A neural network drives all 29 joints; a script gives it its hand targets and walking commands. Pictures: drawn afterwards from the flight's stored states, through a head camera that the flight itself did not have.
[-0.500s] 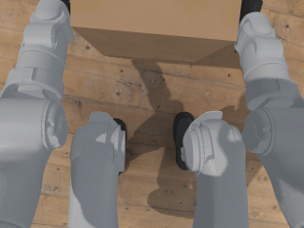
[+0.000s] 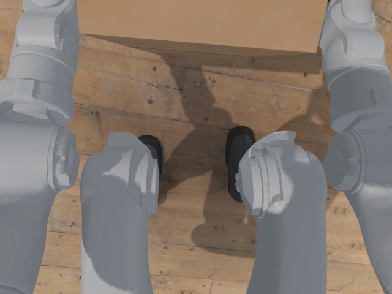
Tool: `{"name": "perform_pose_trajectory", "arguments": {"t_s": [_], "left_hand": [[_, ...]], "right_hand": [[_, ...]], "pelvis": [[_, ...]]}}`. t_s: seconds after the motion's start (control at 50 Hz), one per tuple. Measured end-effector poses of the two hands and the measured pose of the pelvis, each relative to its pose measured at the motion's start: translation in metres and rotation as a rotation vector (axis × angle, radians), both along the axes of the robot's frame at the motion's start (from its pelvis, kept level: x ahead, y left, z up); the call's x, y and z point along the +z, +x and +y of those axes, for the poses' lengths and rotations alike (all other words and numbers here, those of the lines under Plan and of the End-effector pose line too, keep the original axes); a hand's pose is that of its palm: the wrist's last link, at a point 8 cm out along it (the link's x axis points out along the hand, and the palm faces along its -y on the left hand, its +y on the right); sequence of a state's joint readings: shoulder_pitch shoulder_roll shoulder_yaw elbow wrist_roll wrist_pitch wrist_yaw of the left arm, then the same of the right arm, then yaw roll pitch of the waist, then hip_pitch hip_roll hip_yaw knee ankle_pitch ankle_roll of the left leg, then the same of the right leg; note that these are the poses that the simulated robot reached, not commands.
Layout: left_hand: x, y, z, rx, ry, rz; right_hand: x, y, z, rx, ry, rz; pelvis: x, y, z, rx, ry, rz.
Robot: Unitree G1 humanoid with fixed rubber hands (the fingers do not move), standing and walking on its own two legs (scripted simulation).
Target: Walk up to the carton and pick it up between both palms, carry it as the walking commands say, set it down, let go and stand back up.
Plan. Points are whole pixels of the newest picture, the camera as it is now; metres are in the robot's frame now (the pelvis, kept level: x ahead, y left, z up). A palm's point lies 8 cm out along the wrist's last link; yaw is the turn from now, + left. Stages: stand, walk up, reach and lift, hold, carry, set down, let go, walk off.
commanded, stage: set down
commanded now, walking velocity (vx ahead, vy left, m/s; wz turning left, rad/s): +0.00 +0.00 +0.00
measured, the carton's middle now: out of the picture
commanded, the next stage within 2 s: let go in 1.60 s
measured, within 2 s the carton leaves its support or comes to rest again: neither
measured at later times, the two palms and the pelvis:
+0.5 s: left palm out of the picture +0.55 +0.20 -0.12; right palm out of the picture +0.53 -0.22 -0.12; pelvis +0.00 +0.00 +0.02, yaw +0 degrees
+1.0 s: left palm out of the picture +0.55 +0.21 +0.02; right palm out of the picture +0.53 -0.24 +0.02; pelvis -0.01 +0.00 +0.14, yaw +0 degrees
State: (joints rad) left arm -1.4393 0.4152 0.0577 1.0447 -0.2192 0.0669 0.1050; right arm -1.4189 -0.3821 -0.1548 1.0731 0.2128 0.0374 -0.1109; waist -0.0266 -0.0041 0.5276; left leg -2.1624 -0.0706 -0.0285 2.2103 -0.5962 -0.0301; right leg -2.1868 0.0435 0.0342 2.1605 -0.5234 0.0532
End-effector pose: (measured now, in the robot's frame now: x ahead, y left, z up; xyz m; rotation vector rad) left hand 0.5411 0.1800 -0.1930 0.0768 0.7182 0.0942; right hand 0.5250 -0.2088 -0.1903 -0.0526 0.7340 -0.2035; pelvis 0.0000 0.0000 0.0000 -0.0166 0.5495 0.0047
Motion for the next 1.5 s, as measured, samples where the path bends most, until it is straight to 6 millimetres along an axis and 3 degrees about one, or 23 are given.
{"name": "perform_pose_trajectory", "arguments": {"t_s": [0.18, 0.34, 0.46, 0.62, 1.12, 1.3, 1.5], "left_hand": [[0.016, -0.002, 0.014, 0.027, 0.023, -0.021], [0.032, 0.000, 0.031, 0.047, 0.023, -0.036], [0.062, 0.005, 0.025, 0.030, -0.001, -0.074], [0.115, 0.015, 0.030, 0.033, 0.006, -0.091], [0.253, 0.008, 0.031, 0.013, -0.001, -0.084], [0.315, 0.011, 0.038, 0.007, 0.005, -0.087], [0.369, 0.006, 0.041, 0.003, -0.008, -0.058]], "right_hand": [[0.014, -0.003, -0.021, -0.010, -0.013, -0.017], [0.024, -0.001, -0.021, -0.005, -0.001, -0.039], [0.058, 0.003, -0.015, 0.006, -0.009, -0.075], [0.111, 0.010, -0.022, -0.001, -0.028, -0.081], [0.249, 0.006, -0.033, 0.026, -0.012, -0.087], [0.309, 0.009, -0.033, 0.029, -0.014, -0.090], [0.360, 0.000, -0.027, 0.028, -0.007, -0.054]], "pelvis": [[-0.001, 0.005, -0.004, -0.004, 0.008, -0.035], [-0.001, -0.001, -0.005, -0.002, 0.013, -0.051], [0.011, -0.003, -0.003, -0.002, 0.005, -0.075], [0.047, 0.001, 0.002, -0.003, -0.004, -0.067], [0.170, -0.005, -0.006, -0.006, 0.013, -0.091], [0.222, 0.001, -0.008, -0.004, 0.017, -0.122], [0.271, 0.015, -0.004, -0.006, 0.011, -0.095]]}}
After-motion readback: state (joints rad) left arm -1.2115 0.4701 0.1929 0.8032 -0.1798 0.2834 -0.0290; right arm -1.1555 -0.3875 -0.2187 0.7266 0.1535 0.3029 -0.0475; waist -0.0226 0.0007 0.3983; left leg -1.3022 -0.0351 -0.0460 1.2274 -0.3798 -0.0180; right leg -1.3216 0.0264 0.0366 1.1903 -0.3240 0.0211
